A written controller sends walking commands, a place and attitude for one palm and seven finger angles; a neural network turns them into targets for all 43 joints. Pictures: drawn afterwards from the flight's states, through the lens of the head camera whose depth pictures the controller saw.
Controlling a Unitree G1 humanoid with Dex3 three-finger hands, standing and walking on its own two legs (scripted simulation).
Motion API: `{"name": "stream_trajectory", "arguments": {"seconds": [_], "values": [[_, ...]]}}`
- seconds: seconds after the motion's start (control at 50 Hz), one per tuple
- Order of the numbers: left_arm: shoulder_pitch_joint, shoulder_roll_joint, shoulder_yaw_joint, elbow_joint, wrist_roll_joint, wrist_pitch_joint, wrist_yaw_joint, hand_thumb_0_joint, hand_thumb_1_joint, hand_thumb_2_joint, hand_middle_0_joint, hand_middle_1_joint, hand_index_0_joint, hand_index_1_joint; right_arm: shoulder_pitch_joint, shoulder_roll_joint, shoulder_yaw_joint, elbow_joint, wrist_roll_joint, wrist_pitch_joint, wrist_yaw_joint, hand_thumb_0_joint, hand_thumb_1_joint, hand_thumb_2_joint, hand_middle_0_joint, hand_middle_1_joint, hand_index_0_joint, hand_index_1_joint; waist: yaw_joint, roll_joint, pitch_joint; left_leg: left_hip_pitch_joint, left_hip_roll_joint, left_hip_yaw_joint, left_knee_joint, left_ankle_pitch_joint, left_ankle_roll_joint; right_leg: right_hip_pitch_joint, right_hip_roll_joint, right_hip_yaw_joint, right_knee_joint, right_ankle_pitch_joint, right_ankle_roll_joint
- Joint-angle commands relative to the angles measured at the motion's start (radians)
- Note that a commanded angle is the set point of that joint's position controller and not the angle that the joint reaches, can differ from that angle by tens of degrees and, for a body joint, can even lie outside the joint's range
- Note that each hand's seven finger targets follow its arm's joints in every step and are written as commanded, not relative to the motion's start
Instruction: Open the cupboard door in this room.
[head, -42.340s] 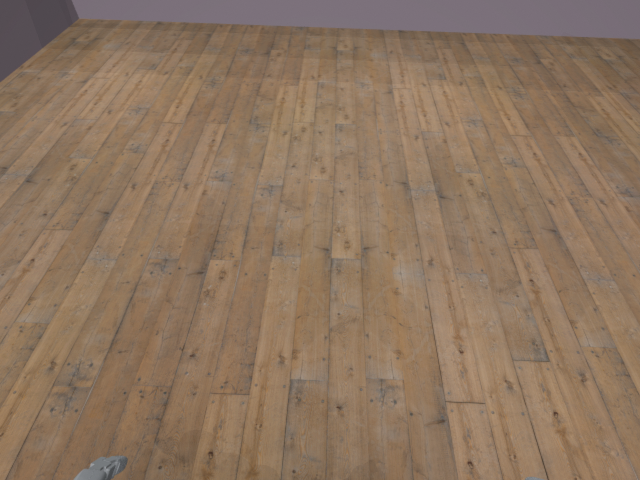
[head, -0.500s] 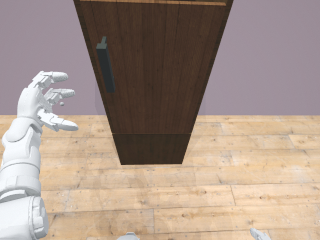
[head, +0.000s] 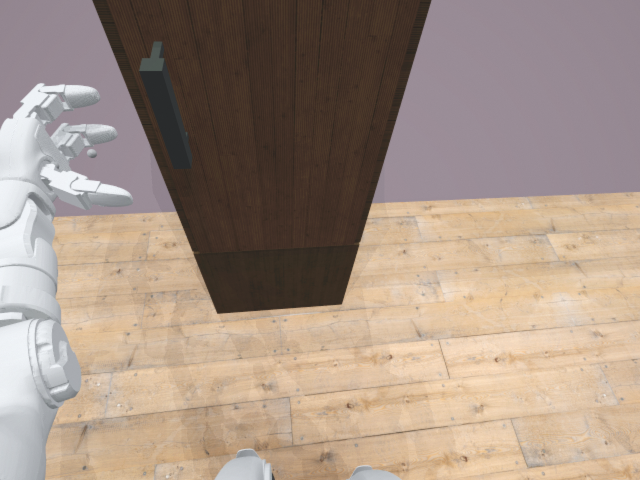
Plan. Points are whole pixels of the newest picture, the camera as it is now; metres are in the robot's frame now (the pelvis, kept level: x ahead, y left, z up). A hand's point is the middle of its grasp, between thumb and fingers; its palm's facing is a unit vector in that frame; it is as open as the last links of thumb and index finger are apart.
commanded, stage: move the hooked fingers beside the handle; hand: left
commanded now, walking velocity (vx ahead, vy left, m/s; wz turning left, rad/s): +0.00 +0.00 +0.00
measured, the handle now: (171, 109) +0.58 +0.18 +0.10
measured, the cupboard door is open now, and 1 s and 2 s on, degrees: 0 0 0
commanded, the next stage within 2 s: slide the fingers in behind the handle in 1.22 s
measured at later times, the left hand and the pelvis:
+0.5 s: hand (109, 131) +0.53 +0.25 +0.11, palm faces +0.07 -1.00 +0.00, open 14.0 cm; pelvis +0.02 +0.00 -0.01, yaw -2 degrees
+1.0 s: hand (108, 140) +0.50 +0.24 +0.12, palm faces +0.08 -1.00 +0.00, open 14.0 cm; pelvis +0.01 +0.00 -0.01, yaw +0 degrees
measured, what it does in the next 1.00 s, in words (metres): stands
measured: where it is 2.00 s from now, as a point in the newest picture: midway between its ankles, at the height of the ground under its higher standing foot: outside the picture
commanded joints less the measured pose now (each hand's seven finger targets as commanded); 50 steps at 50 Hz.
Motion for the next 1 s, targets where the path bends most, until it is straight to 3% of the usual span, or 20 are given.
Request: {"name": "stream_trajectory", "arguments": {"seconds": [0.0,0.04,0.14,0.16,0.2,0.3,0.36,0.38,0.46,0.54,0.58,0.62,0.66,0.7,0.72,0.8,0.84,0.9,0.92,0.98], "values": [[-0.492,0.252,0.010,-0.177,-0.014,-0.067,-0.001,0.000,-0.500,0.300,-0.300,-1.200,-0.300,-1.200,0.122,-0.175,-0.065,-0.062,-0.002,-0.014,-0.008,0.000,-0.900,-0.900,0.200,0.300,0.200,0.300,-0.027,0.115,-0.392,0.440,-0.004,-0.095,-0.065,0.255,0.004,-0.075,0.014,0.034,-0.101,0.238,0.004],[-0.506,0.304,0.042,-0.113,-0.002,-0.051,0.009,0.000,-0.500,0.300,-0.300,-1.200,-0.300,-1.200,0.137,-0.183,-0.061,-0.058,-0.005,-0.006,-0.010,0.000,-0.900,-0.900,0.200,0.300,0.200,0.300,-0.032,0.086,-0.345,0.373,-0.008,-0.093,-0.062,0.217,0.011,-0.073,0.014,0.039,-0.103,0.217,0.005],[-0.633,0.347,0.033,-0.109,0.035,-0.056,0.034,0.000,-0.500,0.300,-0.300,-1.200,-0.300,-1.200,0.168,-0.187,-0.055,-0.058,-0.013,0.002,-0.010,0.000,-0.900,-0.900,0.200,0.300,0.200,0.300,-0.066,0.122,-0.379,0.357,-0.003,-0.094,-0.038,0.206,0.012,-0.110,0.014,0.046,-0.089,0.203,0.011],[-0.641,0.387,0.059,-0.097,0.040,-0.060,0.035,0.000,-0.500,0.300,-0.300,-1.200,-0.300,-1.200,0.176,-0.192,-0.057,-0.056,-0.014,0.003,-0.010,0.000,-0.900,-0.900,0.200,0.300,0.200,0.300,-0.067,0.123,-0.408,0.356,-0.002,-0.094,-0.027,0.215,0.012,-0.107,0.014,0.051,-0.086,0.210,0.013],[-0.625,0.440,0.091,-0.068,0.051,-0.061,0.033,0.000,-0.500,0.300,-0.300,-1.200,-0.300,-1.200,0.192,-0.194,-0.054,-0.064,-0.016,0.008,-0.009,0.000,-0.900,-0.900,0.200,0.300,0.200,0.300,-0.057,0.119,-0.436,0.329,-0.002,-0.090,-0.016,0.237,0.013,-0.079,0.015,0.055,-0.073,0.237,0.014],[-0.533,0.433,0.100,-0.089,0.055,-0.052,0.009,0.000,-0.500,0.300,-0.300,-1.200,-0.300,-1.200,0.214,-0.188,-0.059,-0.084,-0.021,0.032,0.004,0.000,-0.900,-0.900,0.200,0.300,0.200,0.300,-0.027,0.170,-0.505,0.381,0.001,-0.079,0.000,0.346,0.007,-0.063,0.024,0.042,-0.052,0.327,0.011],[-0.505,0.417,0.101,-0.107,0.038,-0.041,-0.007,0.000,-0.500,0.300,-0.300,-1.200,-0.300,-1.200,0.214,-0.187,-0.061,-0.096,-0.019,0.047,0.006,0.000,-0.900,-0.900,0.200,0.300,0.200,0.300,-0.030,0.131,-0.495,0.361,-0.001,-0.070,0.000,0.368,0.013,-0.039,0.029,0.041,-0.053,0.373,0.015],[-0.487,0.441,0.126,-0.111,0.036,-0.039,-0.008,0.000,-0.500,0.300,-0.300,-1.200,-0.300,-1.200,0.220,-0.189,-0.065,-0.095,-0.018,0.052,0.004,0.000,-0.900,-0.900,0.200,0.300,0.200,0.300,-0.023,0.111,-0.493,0.354,0.000,-0.068,0.001,0.375,0.015,-0.025,0.030,0.042,-0.055,0.384,0.015],[-0.492,0.415,0.127,-0.275,0.021,-0.071,-0.004,0.000,-0.500,0.300,-0.300,-1.200,-0.300,-1.200,0.212,-0.179,-0.075,-0.103,-0.019,0.062,0.012,0.000,-0.900,-0.900,0.200,0.300,0.200,0.300,-0.006,0.225,-0.578,0.488,0.002,-0.075,0.004,0.484,0.006,-0.034,0.037,0.034,-0.048,0.430,0.007],[-0.441,0.278,0.053,-0.256,-0.008,-0.050,-0.003,0.000,-0.500,0.300,-0.300,-1.200,-0.300,-1.200,0.198,-0.170,-0.076,-0.087,-0.015,0.065,0.018,0.000,-0.900,-0.900,0.200,0.300,0.200,0.300,-0.024,0.180,-0.476,0.508,0.008,-0.088,-0.006,0.496,0.006,-0.083,0.043,0.017,-0.068,0.397,0.002],[-0.407,0.307,0.074,-0.218,-0.004,-0.028,0.003,0.000,-0.500,0.300,-0.300,-1.200,-0.300,-1.200,0.193,-0.177,-0.078,-0.086,-0.013,0.070,0.016,0.000,-0.900,-0.900,0.200,0.300,0.200,0.300,-0.015,0.144,-0.452,0.470,0.007,-0.087,-0.017,0.456,0.006,-0.071,0.037,0.018,-0.071,0.383,0.004],[-0.438,0.239,0.021,-0.246,0.001,-0.025,0.012,0.000,-0.500,0.300,-0.300,-1.200,-0.300,-1.200,0.180,-0.167,-0.078,-0.087,-0.013,0.065,0.020,0.000,-0.900,-0.900,0.200,0.300,0.200,0.300,-0.025,0.168,-0.438,0.495,0.007,-0.092,-0.021,0.455,0.004,-0.097,0.035,0.012,-0.071,0.369,0.004],[-0.434,0.259,0.041,-0.288,0.003,-0.042,0.032,0.000,-0.500,0.300,-0.300,-1.200,-0.300,-1.200,0.171,-0.167,-0.077,-0.093,-0.014,0.065,0.022,0.000,-0.900,-0.900,0.200,0.300,0.200,0.300,-0.009,0.208,-0.469,0.535,0.010,-0.100,-0.015,0.506,-0.004,-0.101,0.034,0.015,-0.062,0.373,-0.002],[-0.447,0.211,0.018,-0.280,-0.001,-0.051,0.045,0.000,-0.500,0.300,-0.300,-1.200,-0.300,-1.200,0.161,-0.161,-0.077,-0.091,-0.016,0.062,0.026,0.000,-0.900,-0.900,0.200,0.300,0.200,0.300,-0.021,0.161,-0.450,0.530,0.011,-0.106,-0.017,0.487,-0.005,-0.106,0.035,0.009,-0.062,0.360,0.001],[-0.450,0.223,0.027,-0.262,0.000,-0.053,0.051,0.000,-0.500,0.300,-0.300,-1.200,-0.300,-1.200,0.157,-0.164,-0.079,-0.088,-0.015,0.061,0.025,0.000,-0.900,-0.900,0.200,0.300,0.200,0.300,-0.025,0.123,-0.438,0.507,0.010,-0.104,-0.019,0.451,-0.003,-0.096,0.034,0.012,-0.064,0.351,0.003],[-0.493,0.253,0.026,-0.190,0.022,-0.052,0.066,0.000,-0.500,0.300,-0.300,-1.200,-0.300,-1.200,0.136,-0.168,-0.067,-0.090,-0.011,0.058,0.018,0.000,-0.900,-0.900,0.200,0.300,0.200,0.300,-0.035,0.109,-0.374,0.429,0.001,-0.095,-0.028,0.335,0.003,-0.101,0.023,0.023,-0.068,0.303,0.004],[-0.509,0.300,0.057,-0.197,0.030,-0.066,0.074,0.000,-0.500,0.300,-0.300,-1.200,-0.300,-1.200,0.136,-0.173,-0.064,-0.096,-0.014,0.053,0.014,0.000,-0.900,-0.900,0.200,0.300,0.200,0.300,-0.026,0.110,-0.405,0.420,-0.002,-0.093,-0.024,0.324,0.004,-0.078,0.021,0.028,-0.061,0.300,0.002],[-0.548,0.255,0.011,-0.195,0.029,-0.086,0.066,0.000,-0.500,0.300,-0.300,-1.200,-0.300,-1.200,0.124,-0.166,-0.061,-0.094,-0.012,0.043,0.012,0.000,-0.900,-0.900,0.200,0.300,0.200,0.300,-0.042,0.140,-0.423,0.447,-0.001,-0.098,-0.020,0.306,0.000,-0.103,0.020,0.031,-0.064,0.279,0.005],[-0.544,0.275,0.029,-0.189,0.029,-0.091,0.064,0.000,-0.500,0.300,-0.300,-1.200,-0.300,-1.200,0.127,-0.169,-0.063,-0.092,-0.012,0.042,0.011,0.000,-0.900,-0.900,0.200,0.300,0.200,0.300,-0.036,0.125,-0.426,0.439,0.001,-0.101,-0.021,0.295,-0.001,-0.097,0.021,0.030,-0.064,0.269,0.004],[-0.545,0.246,0.002,-0.130,0.020,-0.079,0.050,0.000,-0.500,0.300,-0.300,-1.200,-0.300,-1.200,0.129,-0.171,-0.059,-0.083,-0.009,0.038,0.008,0.000,-0.900,-0.900,0.200,0.300,0.200,0.300,-0.050,0.117,-0.394,0.411,-0.001,-0.099,-0.021,0.254,0.003,-0.115,0.021,0.033,-0.072,0.244,0.005]]}}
